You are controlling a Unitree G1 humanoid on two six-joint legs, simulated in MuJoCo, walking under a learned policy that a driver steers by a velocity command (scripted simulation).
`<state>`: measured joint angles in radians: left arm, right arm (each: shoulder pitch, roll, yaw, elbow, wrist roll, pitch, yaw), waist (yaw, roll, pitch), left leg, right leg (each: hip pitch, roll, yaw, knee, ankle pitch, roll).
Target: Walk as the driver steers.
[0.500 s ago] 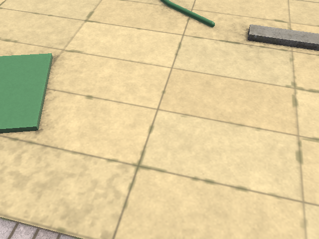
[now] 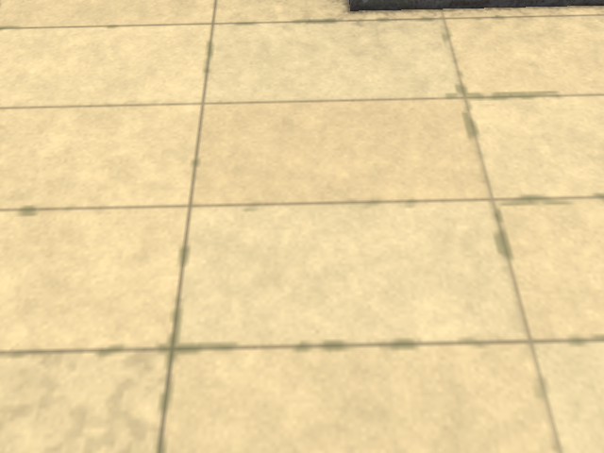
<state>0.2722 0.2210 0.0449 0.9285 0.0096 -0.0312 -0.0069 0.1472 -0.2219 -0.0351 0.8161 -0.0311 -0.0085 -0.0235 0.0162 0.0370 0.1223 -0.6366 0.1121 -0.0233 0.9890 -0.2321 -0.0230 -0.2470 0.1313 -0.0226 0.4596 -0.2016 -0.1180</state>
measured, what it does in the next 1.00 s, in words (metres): steps on the spot, turning left: left foot, then right foot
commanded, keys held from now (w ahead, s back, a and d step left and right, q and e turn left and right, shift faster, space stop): q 0.92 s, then no key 0.08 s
